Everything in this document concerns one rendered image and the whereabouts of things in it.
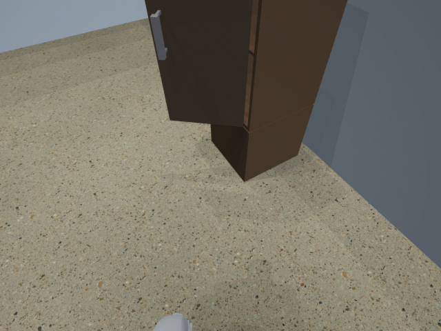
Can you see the cupboard door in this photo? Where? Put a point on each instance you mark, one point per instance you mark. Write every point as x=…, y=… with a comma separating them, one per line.
x=204, y=75

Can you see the robot left thigh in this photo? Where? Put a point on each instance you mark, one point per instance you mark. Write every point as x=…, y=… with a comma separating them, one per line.
x=173, y=323

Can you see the handle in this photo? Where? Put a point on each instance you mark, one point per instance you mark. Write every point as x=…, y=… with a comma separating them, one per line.
x=158, y=35

